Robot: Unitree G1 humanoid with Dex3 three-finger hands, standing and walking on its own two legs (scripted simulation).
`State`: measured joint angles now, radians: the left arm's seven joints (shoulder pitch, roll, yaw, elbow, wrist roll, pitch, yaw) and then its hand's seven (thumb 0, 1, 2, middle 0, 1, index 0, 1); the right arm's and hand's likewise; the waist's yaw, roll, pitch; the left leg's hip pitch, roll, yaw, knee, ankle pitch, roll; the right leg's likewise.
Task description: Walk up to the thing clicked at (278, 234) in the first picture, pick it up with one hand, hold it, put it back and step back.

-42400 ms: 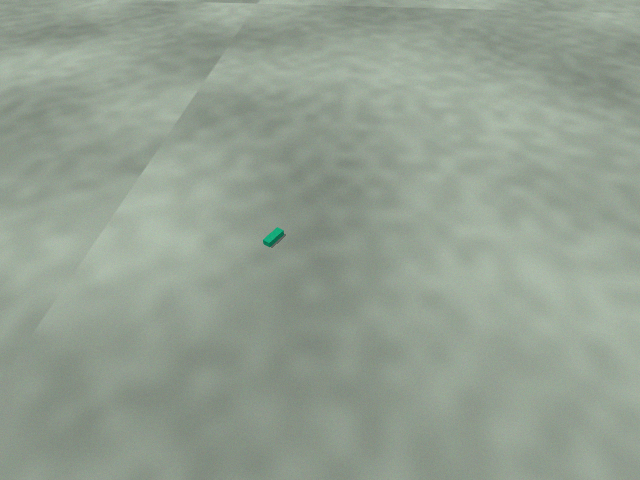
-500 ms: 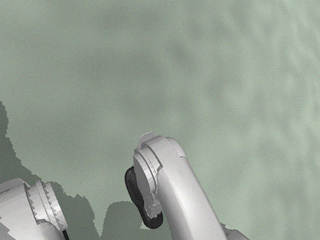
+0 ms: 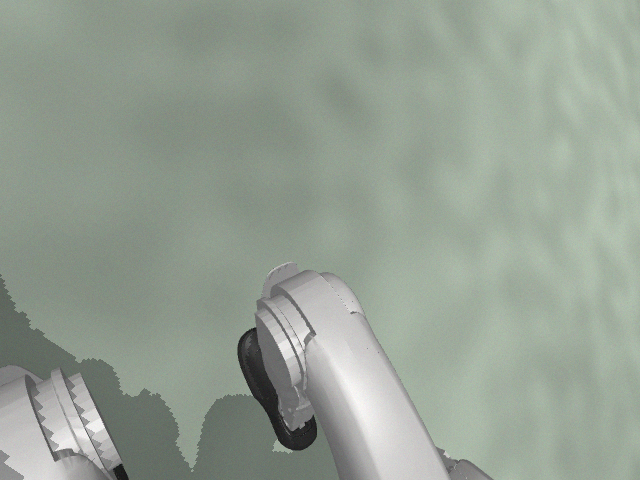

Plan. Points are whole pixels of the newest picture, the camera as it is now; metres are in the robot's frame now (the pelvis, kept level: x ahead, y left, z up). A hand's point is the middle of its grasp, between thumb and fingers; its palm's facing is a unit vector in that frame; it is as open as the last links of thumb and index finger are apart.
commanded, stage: close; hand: left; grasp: from above
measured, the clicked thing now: out of the picture +0.49 +0.28 -0.30
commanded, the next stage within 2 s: settle in 1.40 s
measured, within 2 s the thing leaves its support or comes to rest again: leaves its support in 1.80 s
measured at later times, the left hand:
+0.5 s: hand out of the picture +0.47 +0.27 -0.27, palm faces -0.46 -0.12 -0.88, open 8.5 cm
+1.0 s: hand out of the picture +0.48 +0.28 -0.26, palm faces -0.45 -0.11 -0.89, open 6.9 cm
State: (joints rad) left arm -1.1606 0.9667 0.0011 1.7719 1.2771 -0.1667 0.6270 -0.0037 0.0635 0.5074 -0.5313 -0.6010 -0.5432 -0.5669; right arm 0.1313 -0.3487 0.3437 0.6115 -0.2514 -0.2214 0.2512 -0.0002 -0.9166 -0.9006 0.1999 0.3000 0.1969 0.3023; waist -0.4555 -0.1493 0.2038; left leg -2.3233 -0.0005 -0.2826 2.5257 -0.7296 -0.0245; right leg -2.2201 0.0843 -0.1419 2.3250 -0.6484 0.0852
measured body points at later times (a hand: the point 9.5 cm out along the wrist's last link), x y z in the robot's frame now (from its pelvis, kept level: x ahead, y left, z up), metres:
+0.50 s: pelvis +0.00 +0.00 +0.00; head +0.29 +0.12 +0.32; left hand +0.49 +0.28 -0.21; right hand +0.03 -0.24 -0.04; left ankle +0.06 +0.13 -0.28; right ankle +0.12 -0.13 -0.28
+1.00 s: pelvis +0.00 +0.00 +0.00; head +0.29 +0.13 +0.32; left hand +0.50 +0.28 -0.21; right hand +0.03 -0.24 -0.04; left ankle +0.06 +0.13 -0.28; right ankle +0.12 -0.13 -0.28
